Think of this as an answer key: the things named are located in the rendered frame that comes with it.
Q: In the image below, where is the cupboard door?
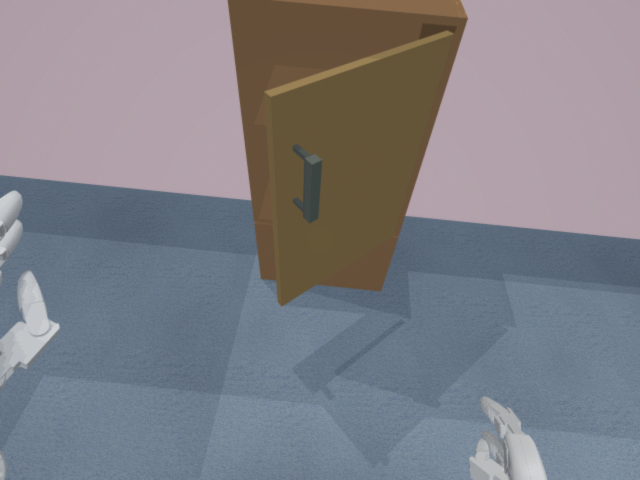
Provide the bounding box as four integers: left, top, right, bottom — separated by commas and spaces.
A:
264, 31, 454, 307

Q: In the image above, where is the robot right hand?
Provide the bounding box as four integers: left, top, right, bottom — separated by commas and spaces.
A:
469, 397, 547, 480

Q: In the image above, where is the handle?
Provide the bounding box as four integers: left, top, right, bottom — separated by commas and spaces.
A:
293, 144, 322, 224

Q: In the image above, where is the robot left hand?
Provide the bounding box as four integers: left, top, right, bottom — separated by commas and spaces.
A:
0, 191, 59, 390

